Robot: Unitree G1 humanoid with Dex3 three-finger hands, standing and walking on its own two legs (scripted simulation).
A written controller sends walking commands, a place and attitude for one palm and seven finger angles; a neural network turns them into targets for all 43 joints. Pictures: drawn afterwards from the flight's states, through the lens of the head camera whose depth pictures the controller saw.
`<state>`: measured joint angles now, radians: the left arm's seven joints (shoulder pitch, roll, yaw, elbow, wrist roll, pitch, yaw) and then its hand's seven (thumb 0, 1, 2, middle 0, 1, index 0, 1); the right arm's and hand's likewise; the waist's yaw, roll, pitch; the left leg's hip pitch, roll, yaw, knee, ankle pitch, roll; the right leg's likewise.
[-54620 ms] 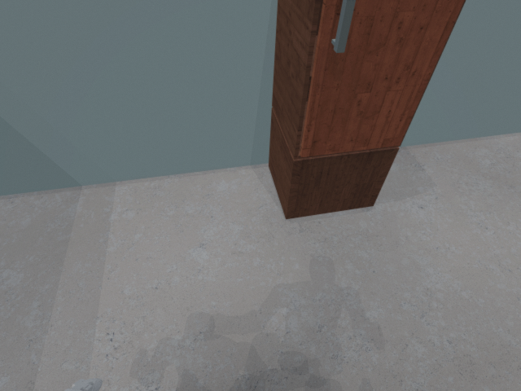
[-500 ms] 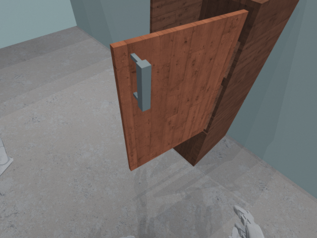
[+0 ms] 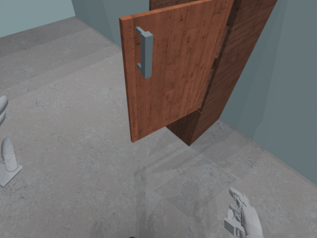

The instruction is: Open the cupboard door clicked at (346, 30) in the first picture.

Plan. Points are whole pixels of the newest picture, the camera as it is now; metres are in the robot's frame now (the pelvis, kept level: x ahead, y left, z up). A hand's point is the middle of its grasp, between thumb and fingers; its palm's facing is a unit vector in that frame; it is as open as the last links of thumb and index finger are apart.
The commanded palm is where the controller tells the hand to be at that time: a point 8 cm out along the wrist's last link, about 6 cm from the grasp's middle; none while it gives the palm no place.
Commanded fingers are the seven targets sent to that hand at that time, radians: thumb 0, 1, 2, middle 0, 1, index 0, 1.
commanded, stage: stop stepping back and stand still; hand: left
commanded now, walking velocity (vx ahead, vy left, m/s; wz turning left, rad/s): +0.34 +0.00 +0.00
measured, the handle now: (142, 53) +0.57 +0.10 +0.15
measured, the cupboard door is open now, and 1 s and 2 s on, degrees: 79 79 79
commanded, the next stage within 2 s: let the arm hang, fingers relaxed in 0.58 s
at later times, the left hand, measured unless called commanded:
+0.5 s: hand out of the picture +0.11 +0.26 +0.16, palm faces +0.46 -0.74 -0.50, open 7.4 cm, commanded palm +0.04 +0.29 +0.17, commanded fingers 0.00 0.90 0.90 -0.20 -0.30 -0.20 -0.30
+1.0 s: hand out of the picture -0.06 +0.17 -0.18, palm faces +0.11 -0.98 -0.19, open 7.0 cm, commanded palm none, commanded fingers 0.00 0.90 0.90 -0.20 -0.30 -0.20 -0.30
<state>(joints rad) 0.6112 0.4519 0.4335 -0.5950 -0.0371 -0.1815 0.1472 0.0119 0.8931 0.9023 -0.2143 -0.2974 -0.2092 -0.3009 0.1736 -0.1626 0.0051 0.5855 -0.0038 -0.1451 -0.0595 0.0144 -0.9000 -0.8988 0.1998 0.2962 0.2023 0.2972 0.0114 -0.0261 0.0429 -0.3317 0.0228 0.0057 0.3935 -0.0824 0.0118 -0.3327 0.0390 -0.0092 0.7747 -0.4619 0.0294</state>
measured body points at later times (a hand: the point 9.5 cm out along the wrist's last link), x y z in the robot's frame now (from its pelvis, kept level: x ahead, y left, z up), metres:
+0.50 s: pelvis -0.08 -0.02 -0.02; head -0.10 -0.02 +0.43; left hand +0.08 +0.29 +0.19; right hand +0.05 -0.27 -0.10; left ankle -0.09 +0.12 -0.74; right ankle -0.06 -0.10 -0.74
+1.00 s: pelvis -0.11 -0.01 -0.02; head -0.09 -0.01 +0.43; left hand -0.06 +0.22 -0.16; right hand -0.01 -0.24 -0.16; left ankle -0.06 +0.12 -0.74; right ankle -0.06 -0.13 -0.74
